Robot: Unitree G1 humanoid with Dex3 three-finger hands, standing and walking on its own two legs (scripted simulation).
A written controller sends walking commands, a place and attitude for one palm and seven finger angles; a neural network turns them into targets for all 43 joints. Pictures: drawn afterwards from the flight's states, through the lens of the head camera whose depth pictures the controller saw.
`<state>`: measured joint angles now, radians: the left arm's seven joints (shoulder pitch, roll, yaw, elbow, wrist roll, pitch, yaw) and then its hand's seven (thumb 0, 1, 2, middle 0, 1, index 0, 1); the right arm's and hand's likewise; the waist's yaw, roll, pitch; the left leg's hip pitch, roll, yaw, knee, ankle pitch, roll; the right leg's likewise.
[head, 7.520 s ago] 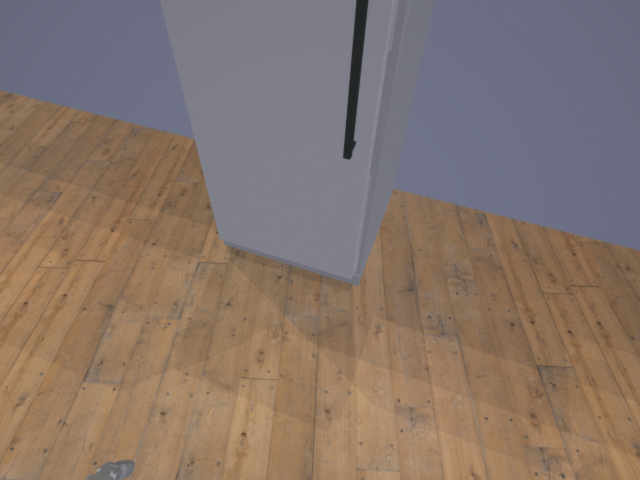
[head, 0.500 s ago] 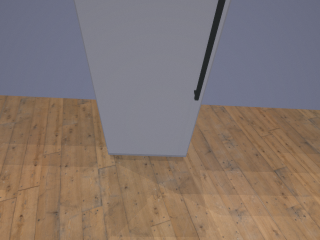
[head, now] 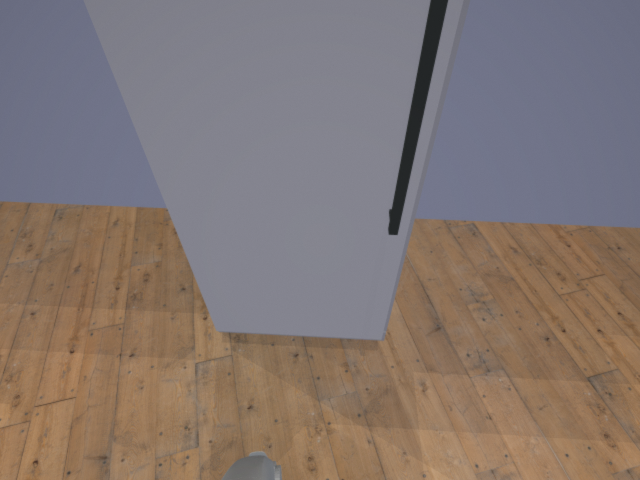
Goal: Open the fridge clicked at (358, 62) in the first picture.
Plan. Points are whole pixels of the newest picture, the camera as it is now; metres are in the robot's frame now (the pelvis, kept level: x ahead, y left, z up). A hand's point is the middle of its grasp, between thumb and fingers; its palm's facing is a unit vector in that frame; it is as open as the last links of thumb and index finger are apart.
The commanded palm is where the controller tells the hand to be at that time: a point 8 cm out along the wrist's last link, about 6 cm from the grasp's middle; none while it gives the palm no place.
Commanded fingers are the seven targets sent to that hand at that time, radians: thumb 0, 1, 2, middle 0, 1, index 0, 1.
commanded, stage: take the last steps up to it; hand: right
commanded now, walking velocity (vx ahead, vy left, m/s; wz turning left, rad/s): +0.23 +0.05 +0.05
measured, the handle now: (411, 124) +0.63 -0.11 +0.13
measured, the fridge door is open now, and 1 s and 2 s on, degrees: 0 0 0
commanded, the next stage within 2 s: come to a stop and stand still in 0.18 s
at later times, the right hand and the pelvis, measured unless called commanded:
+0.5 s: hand out of the picture +0.18 -0.16 -0.19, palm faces +0.05 +0.98 -0.17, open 7.3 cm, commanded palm none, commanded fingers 0.00 -0.90 -0.90 0.20 0.30 0.20 0.30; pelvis +0.15 +0.01 -0.01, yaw +1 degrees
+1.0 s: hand out of the picture +0.12 -0.12 -0.16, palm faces +0.02 +0.97 -0.23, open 7.4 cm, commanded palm none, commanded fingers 0.00 -0.90 -0.90 0.20 0.30 0.20 0.30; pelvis +0.10 +0.06 +0.00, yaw +3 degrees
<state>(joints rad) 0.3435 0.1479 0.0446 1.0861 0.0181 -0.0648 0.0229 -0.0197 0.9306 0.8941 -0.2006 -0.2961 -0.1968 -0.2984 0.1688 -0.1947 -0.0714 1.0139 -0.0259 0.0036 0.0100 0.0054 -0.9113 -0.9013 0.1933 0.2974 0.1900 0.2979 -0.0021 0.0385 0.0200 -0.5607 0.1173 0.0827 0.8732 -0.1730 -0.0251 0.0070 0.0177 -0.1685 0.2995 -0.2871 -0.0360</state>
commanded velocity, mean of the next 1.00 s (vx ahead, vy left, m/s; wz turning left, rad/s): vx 0.00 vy -0.01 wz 0.00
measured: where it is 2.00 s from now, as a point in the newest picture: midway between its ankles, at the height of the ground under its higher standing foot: outside the picture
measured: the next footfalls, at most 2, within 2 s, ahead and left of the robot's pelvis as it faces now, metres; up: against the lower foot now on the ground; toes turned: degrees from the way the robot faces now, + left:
left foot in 0.14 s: +0.20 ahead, +0.14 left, +0.00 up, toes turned +8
right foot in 0.48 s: +0.25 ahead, -0.10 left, +0.00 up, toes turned -3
